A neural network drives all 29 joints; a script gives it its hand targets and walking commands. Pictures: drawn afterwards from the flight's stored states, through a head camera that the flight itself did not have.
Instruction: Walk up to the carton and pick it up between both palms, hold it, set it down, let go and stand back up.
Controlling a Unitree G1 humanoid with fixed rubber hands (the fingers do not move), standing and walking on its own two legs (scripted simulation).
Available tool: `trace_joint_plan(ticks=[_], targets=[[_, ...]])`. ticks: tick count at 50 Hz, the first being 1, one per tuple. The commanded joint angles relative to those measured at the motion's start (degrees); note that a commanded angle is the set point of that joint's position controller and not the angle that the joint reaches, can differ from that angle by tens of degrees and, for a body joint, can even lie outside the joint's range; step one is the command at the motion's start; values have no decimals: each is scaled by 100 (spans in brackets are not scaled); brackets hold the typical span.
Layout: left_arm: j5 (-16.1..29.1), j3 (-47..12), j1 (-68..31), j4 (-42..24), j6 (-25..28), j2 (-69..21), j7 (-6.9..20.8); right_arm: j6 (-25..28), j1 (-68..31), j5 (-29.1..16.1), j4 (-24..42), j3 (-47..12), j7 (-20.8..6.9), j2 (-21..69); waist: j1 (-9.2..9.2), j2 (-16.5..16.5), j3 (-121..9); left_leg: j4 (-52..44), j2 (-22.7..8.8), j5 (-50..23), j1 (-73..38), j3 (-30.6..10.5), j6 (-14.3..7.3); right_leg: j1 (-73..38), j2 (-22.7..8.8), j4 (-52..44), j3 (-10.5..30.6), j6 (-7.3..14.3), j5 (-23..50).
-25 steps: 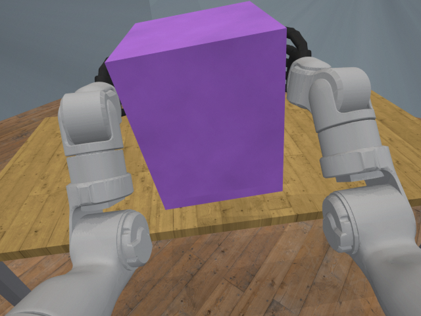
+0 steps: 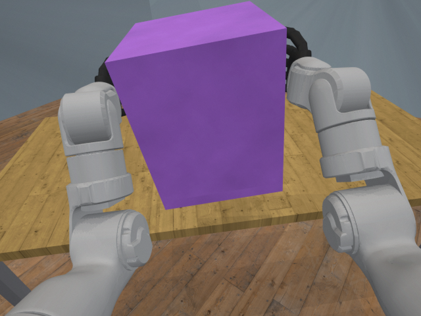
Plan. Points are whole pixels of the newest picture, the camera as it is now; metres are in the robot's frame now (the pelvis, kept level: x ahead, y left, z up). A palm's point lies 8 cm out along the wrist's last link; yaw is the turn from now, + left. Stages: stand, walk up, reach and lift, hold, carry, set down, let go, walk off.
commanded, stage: hold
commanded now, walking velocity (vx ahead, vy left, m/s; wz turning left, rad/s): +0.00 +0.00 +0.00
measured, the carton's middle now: (207, 105) +0.37 +0.00 +0.29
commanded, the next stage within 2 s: set down in 0.50 s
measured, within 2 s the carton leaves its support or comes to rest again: neither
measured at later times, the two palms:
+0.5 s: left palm (109, 98) +0.35 +0.15 +0.32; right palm (297, 73) +0.37 -0.14 +0.34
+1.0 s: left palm (111, 99) +0.39 +0.17 +0.30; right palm (285, 68) +0.40 -0.13 +0.33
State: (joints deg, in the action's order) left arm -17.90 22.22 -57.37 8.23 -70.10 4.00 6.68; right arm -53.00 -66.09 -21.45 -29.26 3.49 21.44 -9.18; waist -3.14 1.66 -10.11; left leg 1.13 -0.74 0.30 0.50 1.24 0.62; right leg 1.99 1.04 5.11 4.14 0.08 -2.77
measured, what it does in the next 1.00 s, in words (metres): stands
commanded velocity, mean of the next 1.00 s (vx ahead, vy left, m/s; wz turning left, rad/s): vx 0.00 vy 0.00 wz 0.00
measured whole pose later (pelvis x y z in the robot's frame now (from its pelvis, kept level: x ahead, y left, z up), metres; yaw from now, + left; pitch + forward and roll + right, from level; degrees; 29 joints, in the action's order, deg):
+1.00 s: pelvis +0.01 +0.00 +0.00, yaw +1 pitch +0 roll +0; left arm -17.1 22.2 -57.7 12.6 -60.4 5.0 10.1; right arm -43.3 -66.7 -17.4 -31.0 6.6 18.2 -8.2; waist -3.0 0.7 -7.1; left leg -2.2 -0.4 -0.9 -1.2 0.8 0.3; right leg -0.1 0.6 1.4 3.6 -0.1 -1.6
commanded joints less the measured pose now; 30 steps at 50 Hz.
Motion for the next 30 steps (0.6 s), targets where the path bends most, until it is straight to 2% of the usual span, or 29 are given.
trace_joint_plan(ticks=[1,26,30], targets=[[1194,-1502,-4003,-737,344,-1861,931,121,-3148,-809,832,-918,-558,2330,3,-60,-1716,254,47,-1005,-602,13,-20,-497,115,160,-67,-507,1001],[1198,-1508,-4019,-752,346,-1863,932,129,-3172,-808,853,-913,-560,2337,3,-60,-1722,256,47,-1008,-601,11,-23,-495,114,162,-69,-507,996],[1214,-1508,-4192,-729,421,-1813,923,255,-3436,-727,983,-807,-606,2346,6,-86,-1694,289,56,-942,-592,5,-83,-376,100,171,-98,-514,765]])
